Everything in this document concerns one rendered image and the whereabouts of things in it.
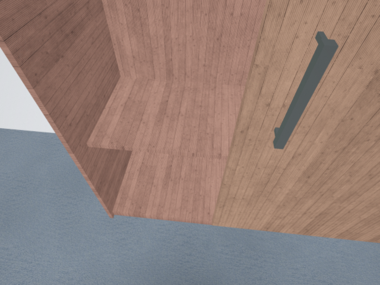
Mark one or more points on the handle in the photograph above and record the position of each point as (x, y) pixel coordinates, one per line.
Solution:
(322, 57)

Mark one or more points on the wardrobe door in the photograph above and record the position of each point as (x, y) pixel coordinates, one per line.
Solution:
(325, 182)

